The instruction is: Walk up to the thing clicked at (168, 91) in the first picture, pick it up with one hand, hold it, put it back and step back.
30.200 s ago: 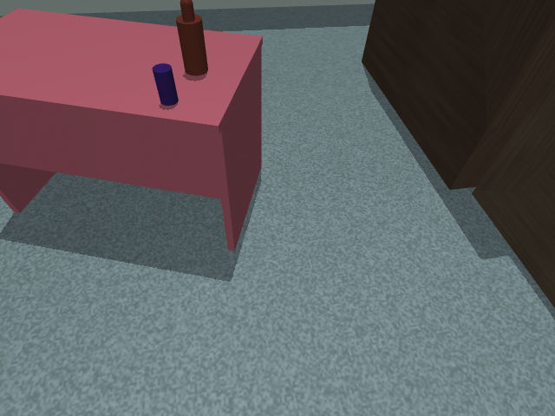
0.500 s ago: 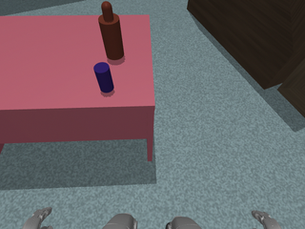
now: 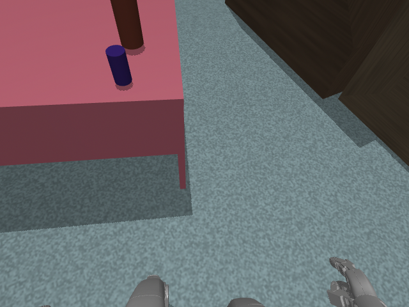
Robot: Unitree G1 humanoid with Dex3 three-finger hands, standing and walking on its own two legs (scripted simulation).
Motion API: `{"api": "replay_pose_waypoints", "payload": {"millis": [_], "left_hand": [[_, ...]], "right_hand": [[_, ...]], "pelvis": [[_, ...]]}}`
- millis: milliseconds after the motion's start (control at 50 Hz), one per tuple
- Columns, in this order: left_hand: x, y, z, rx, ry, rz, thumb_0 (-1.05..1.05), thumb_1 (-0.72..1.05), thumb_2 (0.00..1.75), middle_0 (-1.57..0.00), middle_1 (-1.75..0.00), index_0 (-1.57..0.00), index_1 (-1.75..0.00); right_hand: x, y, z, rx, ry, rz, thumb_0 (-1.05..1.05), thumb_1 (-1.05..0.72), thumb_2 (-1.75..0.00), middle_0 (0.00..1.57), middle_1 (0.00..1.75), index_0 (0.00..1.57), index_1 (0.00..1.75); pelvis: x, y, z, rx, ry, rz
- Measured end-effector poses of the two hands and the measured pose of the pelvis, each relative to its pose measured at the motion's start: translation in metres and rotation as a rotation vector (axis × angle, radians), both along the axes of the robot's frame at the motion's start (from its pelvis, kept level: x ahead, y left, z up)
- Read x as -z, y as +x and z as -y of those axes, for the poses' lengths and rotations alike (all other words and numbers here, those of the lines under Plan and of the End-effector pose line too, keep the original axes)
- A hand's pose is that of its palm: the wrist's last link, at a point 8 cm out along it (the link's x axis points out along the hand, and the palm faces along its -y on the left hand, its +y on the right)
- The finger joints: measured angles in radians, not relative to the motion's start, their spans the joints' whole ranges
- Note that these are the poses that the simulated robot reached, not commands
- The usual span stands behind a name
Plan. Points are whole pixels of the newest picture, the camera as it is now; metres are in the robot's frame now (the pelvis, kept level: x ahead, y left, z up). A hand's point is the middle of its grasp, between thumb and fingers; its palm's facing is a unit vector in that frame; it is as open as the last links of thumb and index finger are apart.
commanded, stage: step back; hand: left
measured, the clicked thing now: (119, 66) +0.73 +0.24 -0.03
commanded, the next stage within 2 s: stand in 1.86 s
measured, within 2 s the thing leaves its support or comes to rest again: neither
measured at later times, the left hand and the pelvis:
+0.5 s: hand out of the picture -0.05 +0.25 -0.13, palm faces +0.09 -0.92 -0.37, open 7.4 cm; pelvis -0.15 -0.02 +0.01, yaw +5 degrees
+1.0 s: hand out of the picture -0.26 +0.24 -0.14, palm faces +0.14 -0.90 -0.42, open 7.4 cm; pelvis -0.30 -0.05 +0.00, yaw +8 degrees
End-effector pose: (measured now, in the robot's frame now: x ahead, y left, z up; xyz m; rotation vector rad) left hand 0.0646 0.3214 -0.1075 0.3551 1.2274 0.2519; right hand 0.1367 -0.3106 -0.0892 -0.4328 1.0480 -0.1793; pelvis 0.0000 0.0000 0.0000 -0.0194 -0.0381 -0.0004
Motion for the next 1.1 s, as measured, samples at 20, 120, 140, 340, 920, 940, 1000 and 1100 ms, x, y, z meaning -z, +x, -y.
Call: {"api": "replay_pose_waypoints", "payload": {"millis": [20,120,140,340,920,940,1000,1100], "left_hand": [[-0.002,-0.009,0.006,-0.001,0.001,-0.002,0.00,0.90,0.90,-0.20,-0.30,-0.20,-0.30],[-0.019,-0.045,0.023,-0.019,0.004,0.009,0.00,0.90,0.89,-0.21,-0.30,-0.21,-0.30],[-0.021,-0.049,0.025,-0.022,0.008,0.016,0.00,0.90,0.89,-0.21,-0.30,-0.21,-0.30],[-0.012,-0.071,0.014,-0.027,0.017,0.165,0.00,0.90,0.90,-0.21,-0.30,-0.21,-0.30],[-0.017,-0.319,0.051,-0.100,0.045,0.056,0.00,0.90,0.89,-0.21,-0.30,-0.21,-0.30],[-0.015,-0.323,0.047,-0.108,0.044,0.068,0.00,0.90,0.89,-0.21,-0.30,-0.21,-0.30],[-0.010,-0.339,0.042,-0.126,0.031,0.070,0.00,0.90,0.90,-0.21,-0.30,-0.21,-0.30],[-0.011,-0.361,0.048,-0.129,-0.009,0.033,0.00,0.90,0.90,-0.21,-0.30,-0.20,-0.30]], "right_hand": [[0.004,-0.008,0.005,0.011,0.006,-0.003,0.00,-0.90,-0.89,0.21,0.31,0.20,0.30],[0.008,-0.051,0.016,0.042,0.026,-0.064,0.00,-0.91,-0.89,0.21,0.30,0.20,0.30],[0.008,-0.061,0.017,0.039,0.027,-0.076,0.00,-0.91,-0.89,0.21,0.30,0.20,0.30],[0.018,-0.144,0.009,-0.020,-0.005,-0.189,0.00,-0.91,-0.89,0.21,0.30,0.20,0.30],[0.015,-0.299,0.048,-0.063,0.018,-0.146,0.00,-0.91,-0.89,0.21,0.30,0.20,0.30],[0.017,-0.307,0.047,-0.067,0.014,-0.155,0.00,-0.91,-0.89,0.21,0.30,0.20,0.30],[0.016,-0.329,0.038,-0.064,0.023,-0.168,0.00,-0.91,-0.89,0.21,0.30,0.20,0.30],[0.009,-0.349,0.032,-0.051,0.054,-0.142,0.00,-0.90,-0.89,0.21,0.30,0.20,0.30]], "pelvis": [[0.000,-0.007,0.003,-0.012,-0.014,0.008],[-0.010,-0.033,0.012,-0.026,0.040,-0.002],[-0.011,-0.038,0.013,-0.032,0.045,-0.005],[0.000,-0.104,0.013,-0.116,0.052,-0.001],[-0.005,-0.285,0.056,-0.129,0.033,-0.008],[-0.003,-0.290,0.054,-0.141,0.033,-0.006],[-0.003,-0.304,0.051,-0.138,0.061,0.011],[-0.012,-0.313,0.054,-0.124,0.037,0.011]]}}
